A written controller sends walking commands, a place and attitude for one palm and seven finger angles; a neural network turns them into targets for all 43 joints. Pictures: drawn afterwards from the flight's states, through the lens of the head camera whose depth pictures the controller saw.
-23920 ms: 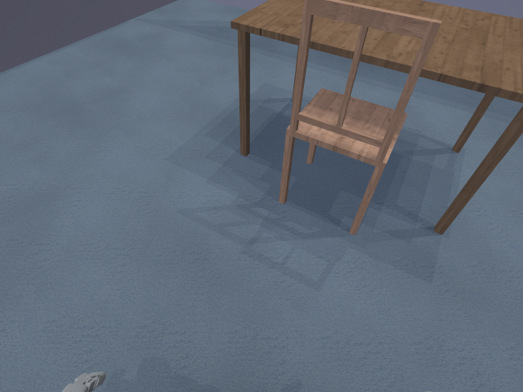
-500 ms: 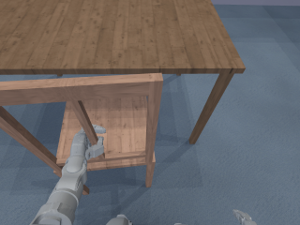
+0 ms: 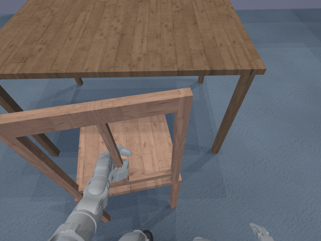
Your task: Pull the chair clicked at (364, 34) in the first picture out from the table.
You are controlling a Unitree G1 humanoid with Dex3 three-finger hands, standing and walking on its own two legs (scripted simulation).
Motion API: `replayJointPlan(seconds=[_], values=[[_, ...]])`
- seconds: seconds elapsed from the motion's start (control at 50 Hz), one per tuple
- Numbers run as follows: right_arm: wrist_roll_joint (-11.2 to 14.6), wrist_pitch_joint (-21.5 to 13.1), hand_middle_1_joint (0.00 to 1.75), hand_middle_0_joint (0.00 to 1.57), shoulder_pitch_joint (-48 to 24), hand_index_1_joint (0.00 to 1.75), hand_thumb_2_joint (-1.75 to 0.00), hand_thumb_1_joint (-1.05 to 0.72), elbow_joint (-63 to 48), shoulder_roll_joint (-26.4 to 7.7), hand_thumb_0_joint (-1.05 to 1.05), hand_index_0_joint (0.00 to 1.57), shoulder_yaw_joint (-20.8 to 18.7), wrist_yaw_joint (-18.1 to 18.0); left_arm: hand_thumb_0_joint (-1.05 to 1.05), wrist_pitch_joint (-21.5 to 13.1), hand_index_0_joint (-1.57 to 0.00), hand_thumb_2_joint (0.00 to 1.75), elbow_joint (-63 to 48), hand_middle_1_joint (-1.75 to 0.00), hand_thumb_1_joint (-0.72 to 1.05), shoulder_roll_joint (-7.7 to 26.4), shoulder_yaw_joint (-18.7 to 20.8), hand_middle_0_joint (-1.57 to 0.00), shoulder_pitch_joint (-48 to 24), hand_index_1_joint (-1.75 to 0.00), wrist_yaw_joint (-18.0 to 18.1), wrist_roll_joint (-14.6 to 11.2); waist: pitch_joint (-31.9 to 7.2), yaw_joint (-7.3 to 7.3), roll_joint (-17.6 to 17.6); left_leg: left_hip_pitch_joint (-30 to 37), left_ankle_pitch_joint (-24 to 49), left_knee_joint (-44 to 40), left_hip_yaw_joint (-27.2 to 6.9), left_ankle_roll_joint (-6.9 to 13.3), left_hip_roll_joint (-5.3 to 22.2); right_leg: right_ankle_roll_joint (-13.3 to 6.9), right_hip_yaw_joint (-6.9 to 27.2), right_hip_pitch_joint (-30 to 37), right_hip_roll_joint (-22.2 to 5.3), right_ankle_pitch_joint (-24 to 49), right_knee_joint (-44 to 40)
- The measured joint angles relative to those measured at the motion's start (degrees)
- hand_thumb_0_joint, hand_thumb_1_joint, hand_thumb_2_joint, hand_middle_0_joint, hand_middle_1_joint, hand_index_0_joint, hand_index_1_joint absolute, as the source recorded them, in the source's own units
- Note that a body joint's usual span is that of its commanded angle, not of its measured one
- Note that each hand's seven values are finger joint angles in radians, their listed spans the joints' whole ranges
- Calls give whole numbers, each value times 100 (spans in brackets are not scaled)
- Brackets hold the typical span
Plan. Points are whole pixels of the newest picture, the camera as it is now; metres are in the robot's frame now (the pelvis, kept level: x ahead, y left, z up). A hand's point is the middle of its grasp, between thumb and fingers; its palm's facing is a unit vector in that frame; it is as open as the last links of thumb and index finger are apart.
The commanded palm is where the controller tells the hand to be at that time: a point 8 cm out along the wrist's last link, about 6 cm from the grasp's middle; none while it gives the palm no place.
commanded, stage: step backward, pulling the chair out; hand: left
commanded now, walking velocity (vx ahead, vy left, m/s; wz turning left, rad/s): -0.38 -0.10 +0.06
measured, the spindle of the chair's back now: (116, 157) +0.34 +0.14 -0.03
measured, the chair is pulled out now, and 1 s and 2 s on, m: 0.17 0.26 0.39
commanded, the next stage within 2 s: none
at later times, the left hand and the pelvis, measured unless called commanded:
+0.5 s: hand (123, 176) +0.29 +0.12 -0.06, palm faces +0.00 -0.98 -0.18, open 5.2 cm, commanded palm +0.26 +0.17 -0.06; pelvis -0.04 -0.01 +0.00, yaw +2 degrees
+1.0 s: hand (119, 203) +0.22 +0.12 -0.06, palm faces +0.00 -0.98 -0.19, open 5.2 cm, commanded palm +0.20 +0.17 -0.06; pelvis -0.10 -0.01 +0.00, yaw +1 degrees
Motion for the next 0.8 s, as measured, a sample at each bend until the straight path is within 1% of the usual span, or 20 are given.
replayJointPlan(seconds=[0.04,0.06,0.12,0.16,0.2,0.26,0.3,0.32,0.36,0.38,0.4,0.44,0.5,0.54,0.6,0.62,0.7,0.72,0.78,0.8], values=[[-35,-32,30,20,-45,30,-89,-91,-22,67,1,20,27,1,3,55,-50,80,17,-114,71,33,33,-28,-88,-145,14,-23,32,7,-35,-27,61,-26,4,-9,4,-78,9,-88,11,-187,127],[-52,-52,30,20,-74,30,-89,-91,-29,102,1,20,41,10,3,84,-50,80,22,-114,70,52,59,-28,-138,-145,25,-33,69,11,-46,-34,84,-21,-1,-21,14,-90,3,-100,18,-126,131],[-88,-106,30,20,-144,30,-89,-90,-37,195,1,20,79,50,3,145,-50,81,28,-114,69,120,183,-29,-239,-145,44,-44,185,-1,-54,-63,99,78,-36,-87,66,-36,-54,-60,44,492,6],[-89,-127,30,20,-168,30,-89,-90,-37,222,1,20,82,77,3,170,-50,82,4,-114,69,159,261,-30,-240,-145,57,-58,225,-38,-15,-129,-13,210,-84,-134,122,-10,-102,-71,95,566,18],[-65,-162,30,20,-159,30,-89,-90,-18,210,1,21,67,90,3,152,-50,82,-46,-114,68,178,333,-31,-189,-145,72,-39,216,-78,-34,-283,-743,561,-147,-215,77,-61,-112,-132,82,505,43],[-75,-187,30,20,-110,30,-89,-90,113,67,1,21,-7,109,4,140,-50,82,-122,-114,68,94,389,-31,-85,-145,135,4,154,-109,-121,-324,-1496,1537,-292,-329,-161,-59,-38,-204,-58,539,0],[-80,-198,30,20,-61,30,-89,-90,194,-58,1,20,-40,106,4,189,-50,82,-237,-114,69,15,394,-30,-14,-145,146,47,88,-164,-175,-65,-1707,1501,-358,-334,-231,12,-31,-251,-192,593,-81],[-77,-200,30,20,-34,30,-89,-90,215,-123,1,20,-49,96,4,223,-50,82,-316,-114,69,-7,360,-30,9,-145,141,78,58,-200,-188,149,-1643,1175,-387,-330,-206,50,-52,-288,-255,607,-98],[-77,-198,30,20,31,30,-89,-90,210,-271,1,20,-84,59,3,308,-50,81,-516,-116,68,-40,217,-29,7,-145,115,134,0,-260,-115,532,-822,297,-502,-248,-47,129,-172,-436,-324,578,-11],[-85,-159,30,20,-10,30,-89,-91,221,-280,1,20,-120,37,3,367,-50,81,-606,-117,68,-23,147,-29,-58,-145,101,146,66,-256,-162,495,-727,270,-509,-256,-100,147,-177,-496,-392,577,49],[-89,-99,30,20,-53,30,-89,-91,202,-268,1,20,-144,33,3,415,-50,81,-671,-117,69,-4,105,-28,-121,-145,92,143,152,-204,-211,470,-792,312,-483,-281,-128,116,-140,-517,-411,690,57],[-109,-8,30,20,-110,30,-90,-91,115,-196,1,20,-151,72,3,496,-50,81,-795,-118,69,51,66,-27,-161,-145,81,110,256,-86,-277,470,-944,343,-397,-328,-100,90,-71,-516,-379,733,-11],[-131,37,30,20,-196,30,-90,-91,-32,-13,1,20,-98,112,3,561,-50,81,-929,-118,69,147,107,-28,-131,-145,57,60,322,-38,-283,440,-1004,398,-356,-398,-1,99,-65,-524,-290,744,-63],[-122,59,30,20,-278,30,-90,-91,-99,127,1,20,-56,133,3,583,-50,81,-971,-118,69,198,193,-28,-93,-145,57,30,344,-60,-267,423,-991,421,-363,-452,70,68,-78,-528,-218,793,-88],[-98,67,30,20,-379,30,-89,-91,-174,261,1,20,-12,151,4,598,-50,82,-979,-117,68,231,335,-29,-37,-145,73,3,319,-146,-240,359,-942,438,-393,-518,131,-7,-113,-562,-158,868,-127],[-92,65,30,20,-401,30,-89,-90,-192,261,1,20,-12,155,4,597,-50,82,-969,-117,68,219,370,-29,-24,-145,82,2,303,-185,-210,312,-937,477,-407,-513,144,-20,-135,-574,-148,896,-149],[-72,68,30,20,-438,30,-89,-90,-171,96,1,21,-66,131,4,632,-50,81,-922,-116,69,81,384,-29,-59,-145,110,72,270,-304,-167,131,-1745,826,-402,-411,15,32,-183,-583,-257,1064,-323],[-71,71,30,20,-430,30,-89,-90,-148,41,1,21,-72,122,4,650,-50,81,-940,-117,69,51,355,-28,-57,-145,115,106,263,-318,-190,170,-1710,723,-363,-383,-20,64,-177,-578,-300,1121,-383],[-93,116,30,20,-328,30,-89,-91,-152,-60,1,20,-48,75,3,725,-50,80,-1096,-118,70,60,187,-27,34,-145,122,190,254,-296,-335,312,-397,230,-219,-276,-57,144,-121,-568,-395,1201,-426],[-108,152,30,20,-282,30,-89,-91,-179,-65,1,20,-55,60,3,739,-50,79,-1151,-119,70,82,130,-26,84,-145,108,198,245,-263,-360,309,-404,265,-187,-259,-46,123,-102,-623,-386,993,-286]])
